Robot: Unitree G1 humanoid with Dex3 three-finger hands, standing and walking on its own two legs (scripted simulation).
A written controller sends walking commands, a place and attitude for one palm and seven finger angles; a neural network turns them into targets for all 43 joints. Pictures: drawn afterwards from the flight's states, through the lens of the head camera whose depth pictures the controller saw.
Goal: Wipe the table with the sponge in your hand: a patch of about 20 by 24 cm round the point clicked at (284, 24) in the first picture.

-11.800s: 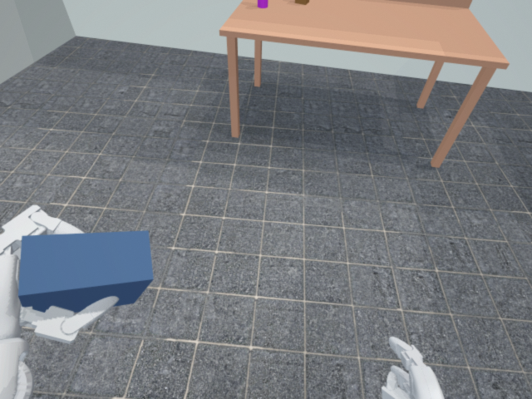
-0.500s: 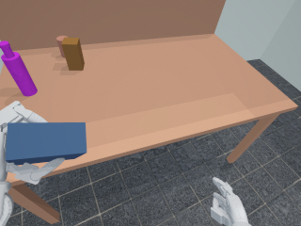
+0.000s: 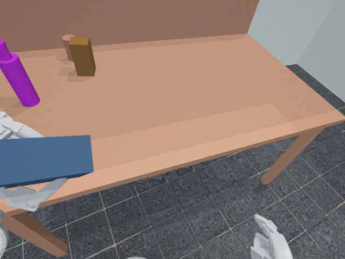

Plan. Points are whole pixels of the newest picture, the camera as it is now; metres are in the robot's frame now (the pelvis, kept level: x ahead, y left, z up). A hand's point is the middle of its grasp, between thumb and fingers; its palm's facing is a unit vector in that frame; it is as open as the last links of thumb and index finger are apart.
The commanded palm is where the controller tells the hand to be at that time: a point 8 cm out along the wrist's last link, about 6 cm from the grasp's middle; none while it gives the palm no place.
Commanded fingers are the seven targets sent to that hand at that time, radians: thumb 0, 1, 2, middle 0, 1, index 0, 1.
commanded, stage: shuffle to correct the standing spot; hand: left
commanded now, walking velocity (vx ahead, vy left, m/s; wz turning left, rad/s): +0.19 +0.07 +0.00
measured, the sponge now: (58, 161) +0.23 +0.22 +0.16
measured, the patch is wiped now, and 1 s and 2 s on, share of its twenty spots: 0.00 0.00 0.00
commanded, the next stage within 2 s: come to a stop and stand still in 0.68 s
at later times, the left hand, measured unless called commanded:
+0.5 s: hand (38, 136) +0.26 +0.27 +0.18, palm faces +0.39 -0.84 -0.37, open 9.8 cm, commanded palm +0.20 +0.31 +0.20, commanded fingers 0.00 0.10 1.30 -1.20 -1.60 -1.20 -1.60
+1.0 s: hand (26, 117) +0.29 +0.30 +0.19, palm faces +0.35 -0.84 -0.40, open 9.8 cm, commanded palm +0.23 +0.34 +0.20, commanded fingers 0.00 0.10 1.30 -1.20 -1.60 -1.20 -1.60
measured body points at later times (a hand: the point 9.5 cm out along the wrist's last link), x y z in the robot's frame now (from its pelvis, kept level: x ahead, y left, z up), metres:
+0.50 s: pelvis +0.04 +0.03 +0.01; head +0.05 +0.05 +0.46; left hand +0.23 +0.31 +0.20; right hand +0.20 -0.23 -0.06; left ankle +0.08 +0.15 -0.71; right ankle +0.05 -0.09 -0.71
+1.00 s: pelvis +0.07 +0.06 +0.02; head +0.09 +0.08 +0.47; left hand +0.26 +0.34 +0.21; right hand +0.26 -0.15 -0.05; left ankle +0.08 +0.15 -0.71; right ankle +0.07 -0.06 -0.71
